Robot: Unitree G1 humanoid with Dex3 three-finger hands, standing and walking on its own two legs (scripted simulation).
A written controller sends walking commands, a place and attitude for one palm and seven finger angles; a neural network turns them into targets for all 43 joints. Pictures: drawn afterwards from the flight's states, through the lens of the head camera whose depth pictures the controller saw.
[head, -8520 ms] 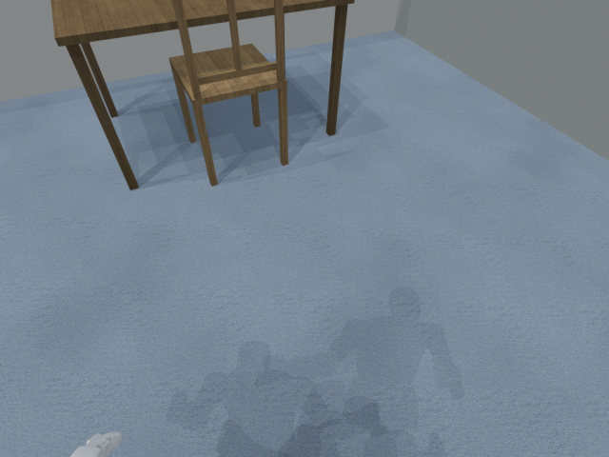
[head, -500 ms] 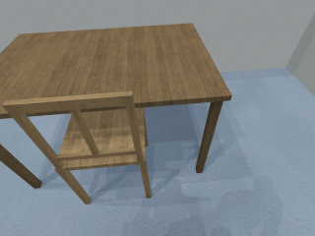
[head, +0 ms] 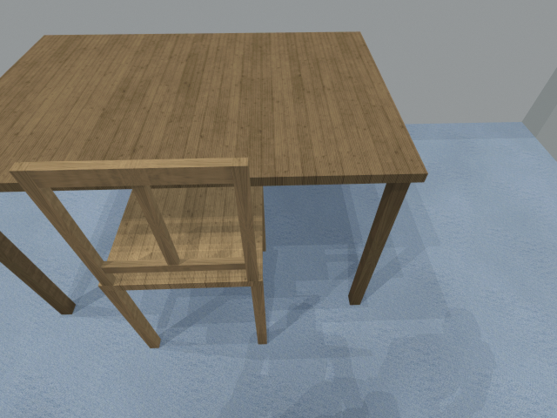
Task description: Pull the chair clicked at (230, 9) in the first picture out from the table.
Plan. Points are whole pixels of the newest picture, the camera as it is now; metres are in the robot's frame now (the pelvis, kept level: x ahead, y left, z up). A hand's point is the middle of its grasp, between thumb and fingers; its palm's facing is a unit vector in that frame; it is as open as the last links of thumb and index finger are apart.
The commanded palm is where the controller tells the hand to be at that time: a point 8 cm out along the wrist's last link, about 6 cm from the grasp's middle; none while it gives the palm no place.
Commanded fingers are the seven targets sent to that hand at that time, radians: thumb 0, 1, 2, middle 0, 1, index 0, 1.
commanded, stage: come to a stop and stand still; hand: left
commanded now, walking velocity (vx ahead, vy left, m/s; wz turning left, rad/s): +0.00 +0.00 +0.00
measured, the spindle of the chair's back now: (158, 227) +0.48 +0.29 -0.09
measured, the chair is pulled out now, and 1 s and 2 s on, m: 0.00 0.00 0.00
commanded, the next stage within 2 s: look again from close up in 0.76 s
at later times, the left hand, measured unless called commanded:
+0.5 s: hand out of the picture +0.01 +0.21 -0.17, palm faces +0.02 -0.98 -0.21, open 7.4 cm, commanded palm none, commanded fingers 0.00 0.90 0.90 -0.20 -0.30 -0.20 -0.30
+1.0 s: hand out of the picture -0.01 +0.23 -0.18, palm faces -0.01 -0.98 -0.21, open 7.4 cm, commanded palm none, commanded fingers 0.00 0.90 0.90 -0.20 -0.30 -0.20 -0.30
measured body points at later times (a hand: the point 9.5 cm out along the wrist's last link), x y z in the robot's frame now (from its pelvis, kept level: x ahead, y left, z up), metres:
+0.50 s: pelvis +0.00 +0.03 +0.00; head +0.02 +0.03 +0.45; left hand +0.01 +0.26 -0.16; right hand -0.01 -0.18 -0.16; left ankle +0.00 +0.17 -0.74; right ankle -0.06 -0.07 -0.74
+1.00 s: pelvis -0.01 +0.05 +0.00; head +0.01 +0.05 +0.45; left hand -0.01 +0.28 -0.16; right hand +0.01 -0.18 -0.16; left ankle +0.00 +0.17 -0.74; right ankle -0.06 -0.07 -0.74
